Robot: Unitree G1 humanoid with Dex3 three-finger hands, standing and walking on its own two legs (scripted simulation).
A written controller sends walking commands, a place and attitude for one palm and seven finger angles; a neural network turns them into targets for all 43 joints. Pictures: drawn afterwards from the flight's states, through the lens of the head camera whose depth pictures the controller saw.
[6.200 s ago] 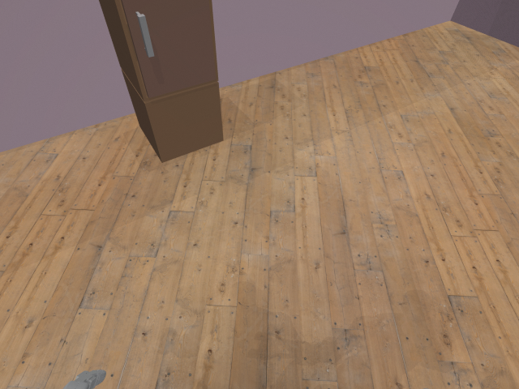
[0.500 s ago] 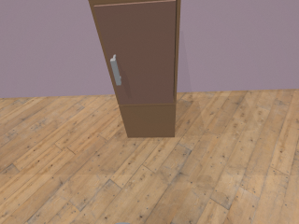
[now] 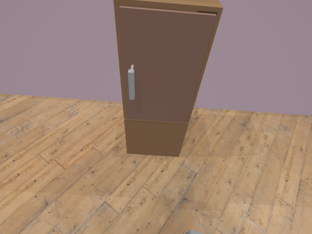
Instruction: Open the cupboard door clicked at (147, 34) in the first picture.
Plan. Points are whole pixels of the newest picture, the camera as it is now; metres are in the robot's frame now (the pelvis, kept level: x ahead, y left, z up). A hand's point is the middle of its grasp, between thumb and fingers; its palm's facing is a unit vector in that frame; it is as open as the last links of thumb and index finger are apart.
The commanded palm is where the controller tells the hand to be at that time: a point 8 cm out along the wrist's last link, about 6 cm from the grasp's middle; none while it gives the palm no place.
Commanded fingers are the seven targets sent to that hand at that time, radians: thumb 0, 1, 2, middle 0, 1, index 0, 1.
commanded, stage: take the last steps up to it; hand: left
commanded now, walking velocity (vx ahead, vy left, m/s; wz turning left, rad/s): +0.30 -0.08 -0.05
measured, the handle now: (132, 82) +0.75 +0.16 -0.07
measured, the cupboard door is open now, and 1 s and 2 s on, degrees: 0 0 0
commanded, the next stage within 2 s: come to a stop and stand still in 0.42 s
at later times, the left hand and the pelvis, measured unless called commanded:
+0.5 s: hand (128, 197) +0.27 +0.10 -0.17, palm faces +0.02 -0.98 -0.21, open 7.2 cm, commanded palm none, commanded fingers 0.00 0.90 0.90 -0.20 -0.30 -0.20 -0.30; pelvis +0.17 -0.07 -0.01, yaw +0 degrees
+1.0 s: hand (119, 208) +0.23 +0.13 -0.18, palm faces +0.03 -0.97 -0.26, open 7.3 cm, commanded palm none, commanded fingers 0.00 0.90 0.90 -0.20 -0.30 -0.20 -0.30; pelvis +0.21 -0.07 -0.01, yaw -2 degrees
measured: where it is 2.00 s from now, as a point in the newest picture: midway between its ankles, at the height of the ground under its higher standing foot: outside the picture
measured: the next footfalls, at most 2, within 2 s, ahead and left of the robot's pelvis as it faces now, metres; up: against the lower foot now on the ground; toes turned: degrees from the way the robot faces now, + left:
right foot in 0.34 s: +0.26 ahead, -0.16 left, +0.00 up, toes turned -9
left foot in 0.72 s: +0.31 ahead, +0.06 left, +0.00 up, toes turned +5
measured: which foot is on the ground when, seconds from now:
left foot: down 0.00-0.36, up 0.38-0.70, down 0.72-1.00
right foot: up 0.00-0.32, down 0.34-0.80, up 0.82-1.00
